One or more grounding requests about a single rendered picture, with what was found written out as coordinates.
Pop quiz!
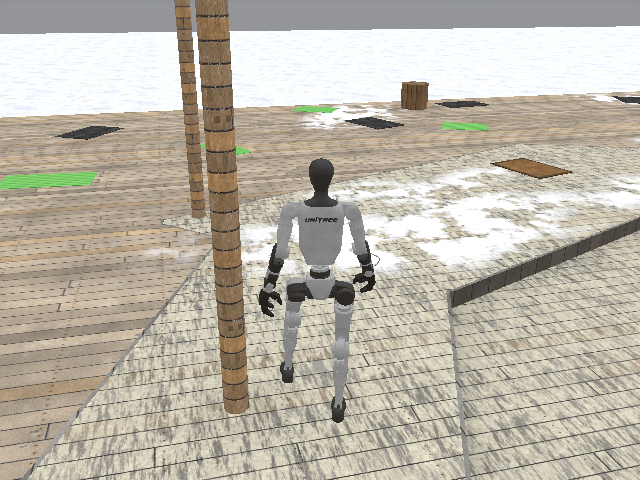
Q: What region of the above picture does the robot right upper arm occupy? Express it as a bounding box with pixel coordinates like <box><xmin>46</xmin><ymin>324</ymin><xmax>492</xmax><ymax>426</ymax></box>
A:
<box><xmin>342</xmin><ymin>202</ymin><xmax>368</xmax><ymax>255</ymax></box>

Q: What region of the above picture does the robot right foot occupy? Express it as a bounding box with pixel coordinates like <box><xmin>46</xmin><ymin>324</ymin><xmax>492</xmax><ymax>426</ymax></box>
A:
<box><xmin>331</xmin><ymin>396</ymin><xmax>346</xmax><ymax>423</ymax></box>

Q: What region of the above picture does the robot left foot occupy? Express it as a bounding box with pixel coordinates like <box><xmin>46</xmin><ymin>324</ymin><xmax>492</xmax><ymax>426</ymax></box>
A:
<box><xmin>280</xmin><ymin>361</ymin><xmax>294</xmax><ymax>383</ymax></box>

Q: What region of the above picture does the left robot forearm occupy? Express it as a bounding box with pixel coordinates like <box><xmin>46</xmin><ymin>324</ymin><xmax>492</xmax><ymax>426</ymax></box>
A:
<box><xmin>262</xmin><ymin>243</ymin><xmax>284</xmax><ymax>293</ymax></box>

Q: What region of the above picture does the left robot hand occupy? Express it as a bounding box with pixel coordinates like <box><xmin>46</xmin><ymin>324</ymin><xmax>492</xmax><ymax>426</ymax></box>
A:
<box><xmin>259</xmin><ymin>289</ymin><xmax>282</xmax><ymax>317</ymax></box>

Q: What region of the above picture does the right robot hand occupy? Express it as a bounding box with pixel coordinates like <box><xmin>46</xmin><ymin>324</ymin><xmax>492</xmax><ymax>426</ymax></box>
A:
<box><xmin>353</xmin><ymin>273</ymin><xmax>376</xmax><ymax>293</ymax></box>

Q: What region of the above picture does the right robot forearm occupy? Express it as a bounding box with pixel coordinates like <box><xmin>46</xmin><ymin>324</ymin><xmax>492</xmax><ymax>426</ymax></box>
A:
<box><xmin>357</xmin><ymin>240</ymin><xmax>374</xmax><ymax>277</ymax></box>

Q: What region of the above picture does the robot foot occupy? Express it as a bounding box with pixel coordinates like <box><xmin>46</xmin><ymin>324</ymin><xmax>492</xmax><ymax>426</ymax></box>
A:
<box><xmin>280</xmin><ymin>361</ymin><xmax>294</xmax><ymax>383</ymax></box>
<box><xmin>331</xmin><ymin>396</ymin><xmax>346</xmax><ymax>423</ymax></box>

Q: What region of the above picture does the robot left upper arm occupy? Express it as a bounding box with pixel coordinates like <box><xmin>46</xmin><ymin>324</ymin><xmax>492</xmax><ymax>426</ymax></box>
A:
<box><xmin>275</xmin><ymin>202</ymin><xmax>300</xmax><ymax>259</ymax></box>

